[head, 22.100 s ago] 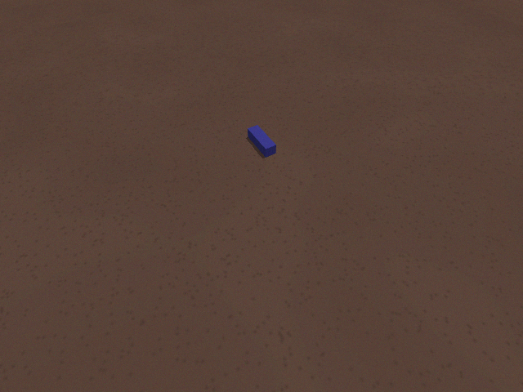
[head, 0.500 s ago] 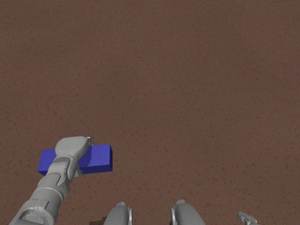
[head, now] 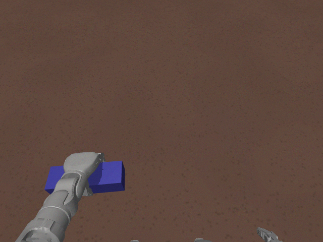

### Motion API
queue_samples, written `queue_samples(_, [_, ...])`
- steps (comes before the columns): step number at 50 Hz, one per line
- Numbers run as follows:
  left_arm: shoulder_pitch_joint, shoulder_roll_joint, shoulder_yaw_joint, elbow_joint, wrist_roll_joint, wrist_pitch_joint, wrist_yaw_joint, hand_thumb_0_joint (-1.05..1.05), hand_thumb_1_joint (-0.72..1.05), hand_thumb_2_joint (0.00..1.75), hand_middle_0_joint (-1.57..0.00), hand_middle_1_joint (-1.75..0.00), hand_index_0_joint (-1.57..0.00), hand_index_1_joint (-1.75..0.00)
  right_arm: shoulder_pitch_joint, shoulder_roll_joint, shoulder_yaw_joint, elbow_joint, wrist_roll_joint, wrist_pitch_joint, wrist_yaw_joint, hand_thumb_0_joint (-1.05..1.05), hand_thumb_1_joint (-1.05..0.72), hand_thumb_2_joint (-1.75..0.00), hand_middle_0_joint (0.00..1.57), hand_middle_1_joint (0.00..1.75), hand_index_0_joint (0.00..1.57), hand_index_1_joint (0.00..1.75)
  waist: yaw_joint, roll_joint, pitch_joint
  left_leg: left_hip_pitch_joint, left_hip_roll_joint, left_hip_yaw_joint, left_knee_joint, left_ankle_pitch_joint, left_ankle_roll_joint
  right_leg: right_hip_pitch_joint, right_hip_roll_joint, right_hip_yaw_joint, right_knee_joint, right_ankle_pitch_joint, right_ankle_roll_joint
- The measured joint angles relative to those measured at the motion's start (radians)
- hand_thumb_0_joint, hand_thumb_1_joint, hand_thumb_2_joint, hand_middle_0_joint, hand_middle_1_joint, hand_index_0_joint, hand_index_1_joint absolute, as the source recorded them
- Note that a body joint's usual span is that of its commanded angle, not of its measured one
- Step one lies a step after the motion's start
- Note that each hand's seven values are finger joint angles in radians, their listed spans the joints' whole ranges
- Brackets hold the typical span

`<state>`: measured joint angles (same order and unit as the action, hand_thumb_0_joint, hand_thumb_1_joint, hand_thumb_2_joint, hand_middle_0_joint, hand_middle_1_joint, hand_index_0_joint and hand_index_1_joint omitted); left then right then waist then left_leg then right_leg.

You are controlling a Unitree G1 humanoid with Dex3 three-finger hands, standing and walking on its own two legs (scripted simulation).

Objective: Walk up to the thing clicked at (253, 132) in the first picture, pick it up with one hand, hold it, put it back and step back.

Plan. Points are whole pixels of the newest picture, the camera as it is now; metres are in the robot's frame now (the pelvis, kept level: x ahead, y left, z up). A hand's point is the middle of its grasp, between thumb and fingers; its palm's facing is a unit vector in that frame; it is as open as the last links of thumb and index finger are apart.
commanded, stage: hold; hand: left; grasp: from above
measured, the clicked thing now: (88, 178) +0.31 +0.23 -0.10
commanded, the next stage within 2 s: crouch in 1.74 s
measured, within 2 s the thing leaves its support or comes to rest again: neither
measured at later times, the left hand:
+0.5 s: hand (84, 172) +0.31 +0.22 -0.04, palm faces -0.47 -0.03 -0.88, open 10.0 cm
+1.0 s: hand (83, 176) +0.29 +0.21 -0.03, palm faces -0.46 -0.04 -0.89, open 10.0 cm
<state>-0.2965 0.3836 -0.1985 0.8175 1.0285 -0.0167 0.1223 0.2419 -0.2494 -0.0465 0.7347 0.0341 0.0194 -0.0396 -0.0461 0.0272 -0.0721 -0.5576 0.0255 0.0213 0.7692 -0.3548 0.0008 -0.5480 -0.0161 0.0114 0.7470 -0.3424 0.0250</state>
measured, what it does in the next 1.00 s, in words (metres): stands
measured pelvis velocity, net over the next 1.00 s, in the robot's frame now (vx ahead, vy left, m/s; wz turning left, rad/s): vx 0.00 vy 0.00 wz -0.01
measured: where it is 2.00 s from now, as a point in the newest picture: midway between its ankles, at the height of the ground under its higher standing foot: outside the picture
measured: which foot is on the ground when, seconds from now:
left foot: down 0.00-1.00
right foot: down 0.00-1.00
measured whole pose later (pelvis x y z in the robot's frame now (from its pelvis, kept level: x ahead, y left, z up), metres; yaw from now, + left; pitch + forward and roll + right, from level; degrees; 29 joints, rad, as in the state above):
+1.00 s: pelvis +0.00 +0.00 +0.02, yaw -1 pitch +2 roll +0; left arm -0.24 0.39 -0.21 0.67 1.01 -0.02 -0.01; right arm 0.20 -0.26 -0.04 0.69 0.05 0.06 -0.05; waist -0.01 0.04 -0.02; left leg -0.33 0.02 0.04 0.55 -0.26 0.00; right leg -0.34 -0.02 0.03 0.56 -0.26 0.02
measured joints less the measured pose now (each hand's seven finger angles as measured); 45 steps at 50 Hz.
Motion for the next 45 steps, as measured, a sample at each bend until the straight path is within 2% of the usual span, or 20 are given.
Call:
queue_samples(26, [0.032,0.011,-0.010,-0.089,-0.005,0.001,-0.093,0.00,-0.04,0.62,-0.67,-0.66,-0.69,-0.62,-0.008,-0.007,-0.001,-0.036,0.012,0.033,0.004,0.01,-0.90,-0.89,0.20,0.29,0.20,0.30,0.022,0.005,0.023,0.157,-0.004,0.018,-0.141,0.047,0.002,0.146,-0.002,0.015,-0.131,0.047,0.001])
queue_samples(45, [0.054,0.008,-0.010,-0.133,-0.014,-0.007,-0.117,0.00,-0.04,0.62,-0.67,-0.66,-0.68,-0.62,-0.029,-0.009,0.008,-0.045,0.016,0.040,-0.004,0.01,-0.90,-0.89,0.20,0.29,0.20,0.30,0.034,0.014,0.047,0.218,-0.004,0.018,-0.202,0.085,-0.002,0.201,-0.001,0.015,-0.178,0.078,-0.004])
